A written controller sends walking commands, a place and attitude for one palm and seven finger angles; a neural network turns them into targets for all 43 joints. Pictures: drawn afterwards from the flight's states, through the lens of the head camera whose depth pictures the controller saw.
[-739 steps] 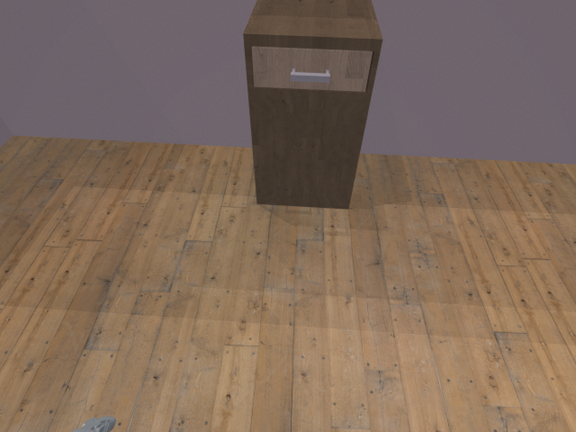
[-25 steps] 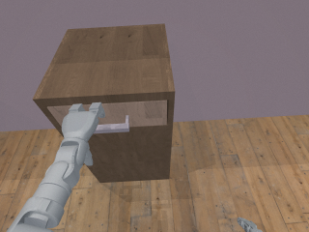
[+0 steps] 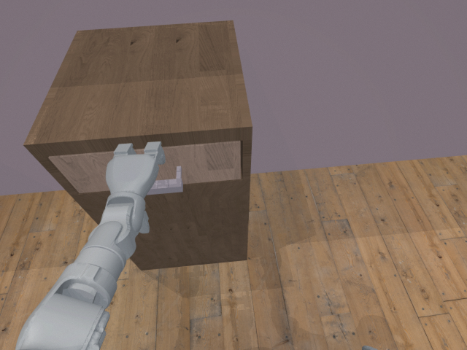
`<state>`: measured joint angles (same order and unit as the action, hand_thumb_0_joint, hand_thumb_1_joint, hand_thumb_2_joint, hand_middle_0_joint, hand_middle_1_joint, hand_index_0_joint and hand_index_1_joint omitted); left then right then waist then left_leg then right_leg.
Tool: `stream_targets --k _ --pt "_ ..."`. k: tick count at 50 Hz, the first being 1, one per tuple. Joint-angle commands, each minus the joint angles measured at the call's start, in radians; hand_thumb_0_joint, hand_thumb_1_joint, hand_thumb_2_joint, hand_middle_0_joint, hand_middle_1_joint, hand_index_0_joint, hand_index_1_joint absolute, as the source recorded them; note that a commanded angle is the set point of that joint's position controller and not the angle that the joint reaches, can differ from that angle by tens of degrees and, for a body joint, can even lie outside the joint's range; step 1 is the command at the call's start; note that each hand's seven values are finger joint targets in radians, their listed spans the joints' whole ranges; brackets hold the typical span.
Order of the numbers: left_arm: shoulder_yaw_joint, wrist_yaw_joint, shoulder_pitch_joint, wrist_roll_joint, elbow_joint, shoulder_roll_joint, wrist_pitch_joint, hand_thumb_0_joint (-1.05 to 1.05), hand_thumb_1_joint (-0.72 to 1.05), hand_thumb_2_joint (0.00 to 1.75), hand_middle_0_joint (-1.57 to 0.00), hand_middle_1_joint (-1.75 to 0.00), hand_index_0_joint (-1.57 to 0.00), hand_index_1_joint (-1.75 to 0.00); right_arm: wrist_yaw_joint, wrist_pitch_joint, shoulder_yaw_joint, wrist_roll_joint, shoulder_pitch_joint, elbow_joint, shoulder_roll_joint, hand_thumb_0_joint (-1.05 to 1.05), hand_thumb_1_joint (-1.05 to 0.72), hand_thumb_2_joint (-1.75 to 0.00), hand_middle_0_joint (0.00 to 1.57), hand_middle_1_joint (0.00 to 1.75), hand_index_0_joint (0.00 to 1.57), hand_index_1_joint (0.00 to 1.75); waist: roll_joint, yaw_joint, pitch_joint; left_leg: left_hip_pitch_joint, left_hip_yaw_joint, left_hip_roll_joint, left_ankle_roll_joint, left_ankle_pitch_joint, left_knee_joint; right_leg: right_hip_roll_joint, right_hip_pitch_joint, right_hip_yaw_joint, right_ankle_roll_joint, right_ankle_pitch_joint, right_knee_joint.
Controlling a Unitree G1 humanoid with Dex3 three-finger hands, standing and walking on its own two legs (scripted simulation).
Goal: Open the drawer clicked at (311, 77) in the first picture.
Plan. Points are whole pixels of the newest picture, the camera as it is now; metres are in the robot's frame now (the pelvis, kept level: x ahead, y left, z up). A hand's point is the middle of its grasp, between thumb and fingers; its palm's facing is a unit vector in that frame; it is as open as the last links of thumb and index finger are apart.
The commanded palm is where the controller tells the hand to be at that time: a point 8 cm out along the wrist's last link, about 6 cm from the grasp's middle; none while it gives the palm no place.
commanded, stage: move the hooked fingers above the handle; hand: left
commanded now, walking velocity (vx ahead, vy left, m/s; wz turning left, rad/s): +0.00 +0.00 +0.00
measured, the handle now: (152, 180) +0.47 +0.20 -0.05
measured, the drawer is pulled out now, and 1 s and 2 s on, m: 0.00 0.00 0.00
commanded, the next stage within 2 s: lower the fingers behind the handle in 0.76 s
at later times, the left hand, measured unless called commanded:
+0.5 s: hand (143, 188) +0.41 +0.19 +0.00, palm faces +0.00 -0.03 -1.00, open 13.8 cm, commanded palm +0.39 +0.19 +0.06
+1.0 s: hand (142, 189) +0.41 +0.19 +0.00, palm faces -0.02 -0.01 -1.00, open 13.8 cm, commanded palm +0.39 +0.19 +0.05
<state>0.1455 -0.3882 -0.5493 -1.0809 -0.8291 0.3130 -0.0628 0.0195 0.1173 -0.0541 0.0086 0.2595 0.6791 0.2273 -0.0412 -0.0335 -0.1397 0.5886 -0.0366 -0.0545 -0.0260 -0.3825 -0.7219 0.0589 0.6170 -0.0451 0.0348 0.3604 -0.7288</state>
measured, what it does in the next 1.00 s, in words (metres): stands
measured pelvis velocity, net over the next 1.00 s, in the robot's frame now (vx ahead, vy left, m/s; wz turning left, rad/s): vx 0.00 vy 0.00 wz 0.00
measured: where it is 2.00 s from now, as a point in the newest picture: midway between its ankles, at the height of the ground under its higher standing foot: outside the picture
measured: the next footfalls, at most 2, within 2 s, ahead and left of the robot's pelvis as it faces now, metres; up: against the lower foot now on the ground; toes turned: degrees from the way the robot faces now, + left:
none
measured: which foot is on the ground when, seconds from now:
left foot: down 0.00-1.00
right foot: down 0.00-1.00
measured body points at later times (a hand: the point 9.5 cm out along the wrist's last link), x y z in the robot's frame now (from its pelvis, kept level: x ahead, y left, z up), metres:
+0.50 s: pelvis +0.00 +0.00 +0.00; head +0.06 -0.02 +0.44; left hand +0.41 +0.19 +0.06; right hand +0.08 -0.26 -0.14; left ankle -0.03 +0.11 -0.71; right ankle -0.01 -0.10 -0.71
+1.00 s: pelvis +0.00 +0.00 +0.00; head +0.06 -0.01 +0.44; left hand +0.41 +0.19 +0.05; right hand +0.09 -0.25 -0.14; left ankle -0.03 +0.11 -0.71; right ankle -0.01 -0.10 -0.71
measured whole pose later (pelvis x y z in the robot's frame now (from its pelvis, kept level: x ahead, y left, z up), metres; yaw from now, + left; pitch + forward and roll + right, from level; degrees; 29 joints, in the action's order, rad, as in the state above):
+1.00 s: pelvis +0.00 +0.00 +0.00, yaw +0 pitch +15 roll +0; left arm 0.13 -0.43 -0.58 -1.09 -0.90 0.30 -0.08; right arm 0.01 0.11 -0.05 0.00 0.26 0.68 0.22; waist -0.04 -0.04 -0.15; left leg 0.62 -0.03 -0.05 -0.03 -0.39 -0.75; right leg 0.06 0.65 -0.05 0.03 0.36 -0.75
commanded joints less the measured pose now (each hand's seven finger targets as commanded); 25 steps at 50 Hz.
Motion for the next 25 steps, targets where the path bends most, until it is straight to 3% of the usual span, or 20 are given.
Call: stream_targets --k 1,3,6,7,10,15,17,19,21,23,25 --pt "-0.098 -0.065 -0.410 -0.011 0.115 0.197 0.000 0.00 -0.50 0.30 -0.30 -1.20 -0.30 -1.20 0.003 -0.034 -0.049 -0.007 0.040 -0.089 0.132 0.00 -0.90 -0.90 0.20 0.30 0.20 0.30 0.071 -0.014 -0.349 -0.115 0.044 0.011 -0.014 0.390 0.030 -0.016 -0.206 0.026 0.015 -0.398 0.048" --pt "-0.105 -0.074 -0.418 -0.012 0.096 0.209 -0.004 0.00 -0.50 0.30 -0.30 -1.20 -0.30 -1.20 0.003 -0.035 -0.048 -0.006 0.047 -0.092 0.132 0.00 -0.90 -0.90 0.20 0.30 0.20 0.30 0.063 -0.014 -0.352 -0.092 0.054 0.006 -0.018 0.373 0.025 -0.020 -0.215 0.016 0.012 -0.410 0.048" --pt "-0.150 -0.083 -0.415 -0.017 0.128 0.263 0.000 0.00 -0.50 0.30 -0.30 -1.20 -0.30 -1.20 0.004 -0.033 -0.050 -0.010 0.047 -0.100 0.132 0.00 -0.90 -0.90 0.20 0.30 0.20 0.30 0.032 0.005 -0.419 -0.095 0.056 0.004 -0.018 0.403 0.021 -0.020 -0.259 0.010 0.014 -0.452 0.034" --pt "-0.135 -0.083 -0.408 -0.020 0.132 0.248 0.000 0.00 -0.50 0.30 -0.30 -1.20 -0.30 -1.20 0.002 -0.032 -0.051 -0.009 0.052 -0.104 0.129 0.00 -0.90 -0.90 0.20 0.30 0.20 0.30 0.014 0.005 -0.427 -0.100 0.059 0.005 -0.018 0.412 0.020 -0.020 -0.260 0.009 0.013 -0.461 0.032" --pt "-0.134 -0.076 -0.346 -0.008 0.099 0.234 -0.011 0.00 -0.50 0.30 -0.30 -1.20 -0.30 -1.20 0.001 -0.031 -0.052 -0.004 0.052 -0.104 0.131 0.00 -0.90 -0.90 0.20 0.30 0.20 0.30 0.063 0.001 -0.375 -0.075 0.067 0.005 -0.021 0.388 0.029 -0.020 -0.271 0.007 0.007 -0.466 0.051" --pt "-0.081 -0.061 -0.388 0.001 0.155 0.184 0.009 0.00 -0.50 0.30 -0.30 -1.20 -0.30 -1.20 0.002 -0.039 -0.057 0.000 0.055 -0.101 0.134 0.00 -0.90 -0.90 0.20 0.30 0.20 0.30 0.045 -0.021 -0.358 -0.124 0.057 0.012 -0.023 0.378 0.038 -0.017 -0.230 0.016 0.009 -0.410 0.066" --pt "-0.071 -0.060 -0.409 0.003 0.193 0.172 0.027 0.00 -0.50 0.30 -0.30 -1.20 -0.30 -1.20 0.003 -0.042 -0.059 -0.001 0.054 -0.100 0.132 0.00 -0.90 -0.90 0.20 0.30 0.20 0.30 0.030 -0.022 -0.386 -0.154 0.052 0.013 -0.024 0.393 0.034 -0.017 -0.222 0.019 0.011 -0.404 0.061" --pt "-0.082 -0.069 -0.403 -0.006 0.175 0.182 0.031 0.00 -0.50 0.30 -0.30 -1.20 -0.30 -1.20 0.003 -0.042 -0.058 -0.003 0.053 -0.091 0.132 0.00 -0.90 -0.90 0.20 0.30 0.20 0.30 0.020 -0.022 -0.351 -0.151 0.051 0.014 -0.022 0.385 0.035 -0.015 -0.197 0.024 0.013 -0.386 0.063" --pt "-0.100 -0.081 -0.411 -0.010 0.182 0.201 0.032 0.00 -0.50 0.30 -0.30 -1.20 -0.30 -1.20 0.003 -0.041 -0.056 -0.004 0.046 -0.093 0.132 0.00 -0.90 -0.90 0.20 0.30 0.20 0.30 0.029 -0.012 -0.361 -0.140 0.048 0.011 -0.020 0.386 0.037 -0.016 -0.211 0.023 0.016 -0.385 0.059" --pt "-0.090 -0.092 -0.402 -0.020 0.147 0.187 0.016 0.00 -0.50 0.30 -0.30 -1.20 -0.30 -1.20 0.000 -0.040 -0.054 -0.002 0.040 -0.089 0.129 0.00 -0.90 -0.90 0.20 0.30 0.20 0.30 0.019 -0.016 -0.330 -0.138 0.048 0.012 -0.018 0.367 0.039 -0.013 -0.182 0.029 0.017 -0.357 0.060" --pt "-0.095 -0.099 -0.399 -0.021 0.141 0.192 -0.001 0.00 -0.50 0.30 -0.30 -1.20 -0.30 -1.20 -0.002 -0.037 -0.053 -0.002 0.032 -0.094 0.129 0.00 -0.90 -0.90 0.20 0.30 0.20 0.30 0.024 -0.007 -0.343 -0.138 0.050 0.011 -0.017 0.368 0.040 -0.012 -0.193 0.029 0.018 -0.357 0.058"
